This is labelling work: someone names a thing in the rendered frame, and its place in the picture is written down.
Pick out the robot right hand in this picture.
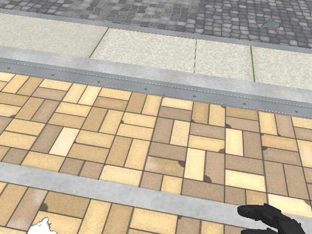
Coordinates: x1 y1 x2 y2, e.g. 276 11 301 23
237 203 305 234

